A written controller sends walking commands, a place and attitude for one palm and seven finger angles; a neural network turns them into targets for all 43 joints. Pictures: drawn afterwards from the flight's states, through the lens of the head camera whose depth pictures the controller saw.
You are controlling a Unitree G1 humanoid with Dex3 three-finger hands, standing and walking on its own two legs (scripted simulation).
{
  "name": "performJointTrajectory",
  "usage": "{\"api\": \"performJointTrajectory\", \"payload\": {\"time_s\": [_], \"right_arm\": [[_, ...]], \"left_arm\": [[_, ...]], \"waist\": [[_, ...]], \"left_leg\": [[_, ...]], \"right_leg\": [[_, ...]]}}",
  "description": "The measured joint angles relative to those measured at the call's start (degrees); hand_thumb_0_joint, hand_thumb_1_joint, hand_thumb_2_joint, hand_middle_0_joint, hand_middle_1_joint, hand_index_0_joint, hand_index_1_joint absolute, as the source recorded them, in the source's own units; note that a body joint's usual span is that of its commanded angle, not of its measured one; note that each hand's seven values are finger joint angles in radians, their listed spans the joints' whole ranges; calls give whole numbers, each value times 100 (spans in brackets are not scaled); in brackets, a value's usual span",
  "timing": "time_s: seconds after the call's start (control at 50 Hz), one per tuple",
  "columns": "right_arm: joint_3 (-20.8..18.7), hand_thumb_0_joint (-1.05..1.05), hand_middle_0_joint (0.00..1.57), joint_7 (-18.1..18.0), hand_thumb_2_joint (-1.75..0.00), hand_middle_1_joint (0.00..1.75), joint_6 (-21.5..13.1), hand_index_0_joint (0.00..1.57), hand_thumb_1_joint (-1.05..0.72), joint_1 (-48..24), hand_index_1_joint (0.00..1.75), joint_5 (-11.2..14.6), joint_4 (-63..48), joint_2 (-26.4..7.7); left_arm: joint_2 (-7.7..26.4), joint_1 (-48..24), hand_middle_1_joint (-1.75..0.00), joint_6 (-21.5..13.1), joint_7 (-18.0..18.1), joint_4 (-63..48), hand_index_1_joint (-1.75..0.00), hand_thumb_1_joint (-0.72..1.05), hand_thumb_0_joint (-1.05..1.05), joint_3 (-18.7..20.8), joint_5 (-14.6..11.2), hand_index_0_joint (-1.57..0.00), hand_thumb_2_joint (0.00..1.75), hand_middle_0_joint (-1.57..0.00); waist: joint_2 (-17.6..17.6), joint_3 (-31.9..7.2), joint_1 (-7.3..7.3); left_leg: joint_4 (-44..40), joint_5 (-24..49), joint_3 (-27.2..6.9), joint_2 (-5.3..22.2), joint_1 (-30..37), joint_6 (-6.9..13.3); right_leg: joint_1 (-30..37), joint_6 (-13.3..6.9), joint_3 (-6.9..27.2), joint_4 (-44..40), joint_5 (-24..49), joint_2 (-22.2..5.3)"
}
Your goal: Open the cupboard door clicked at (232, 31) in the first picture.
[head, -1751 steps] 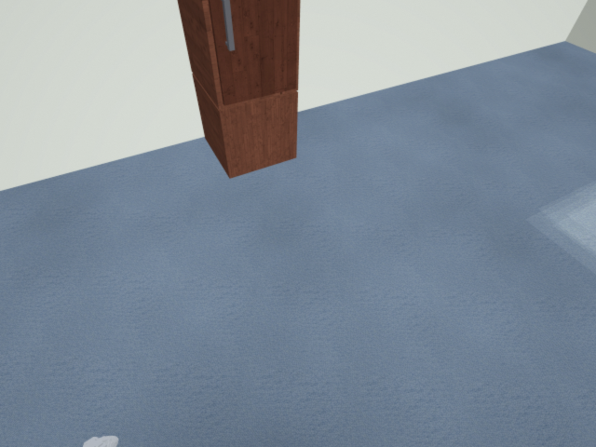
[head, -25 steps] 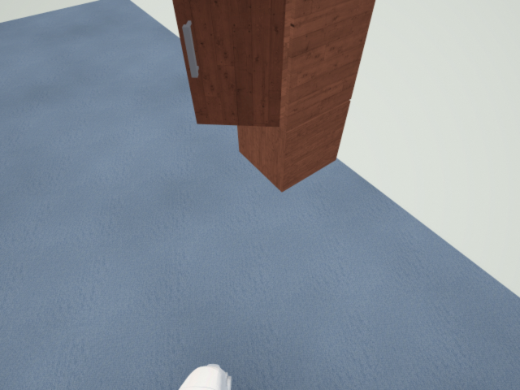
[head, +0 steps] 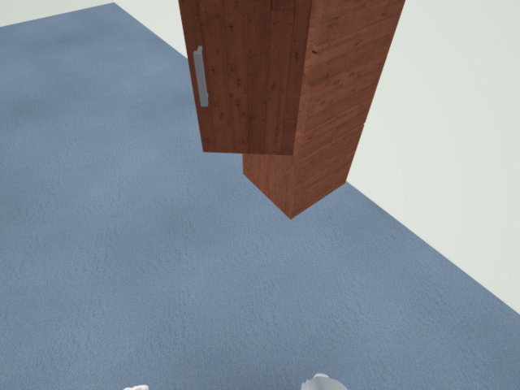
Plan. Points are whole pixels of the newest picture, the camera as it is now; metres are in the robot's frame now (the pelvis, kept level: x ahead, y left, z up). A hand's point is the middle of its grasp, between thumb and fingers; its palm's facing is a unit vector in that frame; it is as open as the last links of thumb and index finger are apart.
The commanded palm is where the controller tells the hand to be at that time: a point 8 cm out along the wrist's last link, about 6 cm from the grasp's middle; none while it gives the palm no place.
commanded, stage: take the last steps up to it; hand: left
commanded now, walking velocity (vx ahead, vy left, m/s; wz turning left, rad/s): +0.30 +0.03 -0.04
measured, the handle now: (202, 77) +0.94 +0.23 -0.02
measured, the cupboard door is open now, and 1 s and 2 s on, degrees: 49 49 49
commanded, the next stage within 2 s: come to a stop and stand still in 0.72 s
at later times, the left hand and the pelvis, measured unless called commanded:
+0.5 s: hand (161, 380) +0.17 +0.19 -0.18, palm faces +0.09 -0.98 -0.18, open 7.2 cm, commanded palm none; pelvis +0.19 +0.01 +0.00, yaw +0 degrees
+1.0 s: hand (177, 256) +0.42 +0.22 -0.18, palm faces -0.02 -0.98 -0.22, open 7.3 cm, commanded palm none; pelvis +0.34 +0.03 -0.01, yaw -2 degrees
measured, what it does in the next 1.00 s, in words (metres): walks ahead: right foot, then left foot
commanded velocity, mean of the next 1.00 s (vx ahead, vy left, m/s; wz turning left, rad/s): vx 0.14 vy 0.02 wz -0.01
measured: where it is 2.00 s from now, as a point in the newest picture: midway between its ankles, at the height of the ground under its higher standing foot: (257, 367)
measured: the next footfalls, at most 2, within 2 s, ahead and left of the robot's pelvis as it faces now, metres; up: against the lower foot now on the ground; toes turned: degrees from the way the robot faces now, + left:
right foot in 0.16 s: +0.16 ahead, -0.13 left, +0.00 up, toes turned -8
left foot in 0.54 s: +0.34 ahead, +0.13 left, +0.00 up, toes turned +5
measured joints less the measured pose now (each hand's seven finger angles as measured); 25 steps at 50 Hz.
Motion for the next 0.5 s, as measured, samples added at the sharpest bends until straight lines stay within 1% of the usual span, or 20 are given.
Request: {"api": "performJointTrajectory", "payload": {"time_s": [0.06,0.1,0.14,0.16,0.18,0.2,0.22,0.24,0.26,0.28,0.3,0.34,0.4,0.46,0.5], "right_arm": [[23,0,21,13,-90,30,18,20,-92,248,30,-17,137,22],[40,0,20,19,-90,30,30,20,-92,391,30,-32,226,42],[56,0,20,22,-90,30,53,20,-91,524,30,-36,314,67],[65,0,20,25,-90,30,61,20,-91,609,30,-22,351,89],[66,0,20,35,-90,30,83,20,-91,633,30,4,407,89],[64,0,20,51,-90,30,132,20,-91,608,30,27,451,86],[59,0,20,67,-90,30,183,20,-91,560,30,37,488,85],[43,0,20,77,-90,30,228,20,-91,495,30,43,505,82],[21,0,20,80,-90,30,260,20,-91,420,30,46,497,73],[1,0,20,81,-90,30,280,20,-91,335,30,42,468,61],[-19,0,20,85,-90,30,287,20,-91,250,30,36,423,56],[-52,0,20,97,-90,30,286,20,-91,81,30,25,307,63],[-86,0,20,142,-90,30,279,20,-91,-212,30,20,127,52],[-107,0,20,183,-90,30,245,20,-91,-510,30,19,-25,-15],[-107,0,20,208,-90,30,200,20,-92,-679,30,17,-113,-75]], "left_arm": [[-32,-216,-30,8,-15,-101,-30,91,1,-29,-2,-19,90,-19],[-52,-318,-30,-2,-22,-155,-30,91,1,-51,-1,-19,90,-19],[-68,-372,-30,-49,-31,-202,-30,91,1,-71,2,-19,90,-19],[-62,-375,-30,-100,-38,-231,-30,91,1,-85,4,-20,90,-19],[-94,-392,-30,-176,-29,-225,-30,91,1,-84,7,-20,90,-19],[-127,-385,-30,-244,-18,-223,-30,91,1,-99,-7,-20,90,-19],[-156,-337,-30,-303,-1,-214,-30,91,1,-115,-25,-20,90,-20],[-186,-255,-30,-340,23,-194,-30,91,1,-127,-39,-20,90,-20],[-218,-150,-30,-356,48,-156,-30,91,1,-137,-52,-20,90,-20],[-250,-27,-30,-361,70,-100,-30,91,0,-144,-62,-20,90,-20],[-267,94,-30,-391,128,-65,-30,92,0,-65,-117,-20,90,-20],[-166,284,-30,-437,203,4,-30,95,-2,46,-121,-20,90,-20],[-10,549,-30,-414,165,219,-30,96,-3,30,-63,-20,90,-20],[44,819,-30,-362,115,463,-30,95,-2,-7,-32,-20,90,-20],[51,1008,-30,-309,90,613,-30,94,-1,-24,-25,-20,90,-20]], "waist": [[47,-16,-117],[90,-6,-195],[134,16,-249],[135,20,-265],[211,60,-256],[272,125,-263],[289,166,-258],[285,189,-238],[283,195,-222],[279,182,-207],[271,159,-192],[237,100,-153],[158,42,-69],[95,32,60],[50,35,148]], "left_leg": [[-64,-165,19,-21,230,-45],[20,-346,30,12,331,-100],[281,-627,42,92,377,-185],[551,-838,35,138,342,-237],[1016,-1068,-7,260,204,-260],[1758,-1379,-136,340,-44,-279],[2587,-1577,-305,349,-361,-294],[3314,-1592,-446,343,-683,-310],[3832,-1461,-547,363,-983,-339],[4122,-1271,-613,411,-1250,-377],[4212,-1090,-667,478,-1481,-419],[4001,-777,-721,620,-1836,-505],[3206,-449,-684,758,-2076,-583],[2370,-290,-634,748,-2040,-583],[1847,-167,-558,683,-1862,-557]], "right_leg": [[228,-17,38,-648,32,27],[463,-37,24,-1049,-51,74],[822,-82,-48,-1548,-14,155],[1062,-135,-73,-1835,56,195],[1136,-184,-117,-1824,10,274],[1184,-222,-169,-1715,-113,331],[1265,-247,-202,-1685,-219,360],[1378,-258,-215,-1749,-274,381],[1517,-249,-226,-1892,-273,405],[1662,-211,-235,-2082,-224,427],[1801,-202,-250,-2281,-177,454],[2051,-202,-296,-2637,-111,483],[2352,-142,-328,-2956,-123,464],[2592,-22,-318,-3015,-288,403],[2727,88,-302,-2897,-499,331]]}}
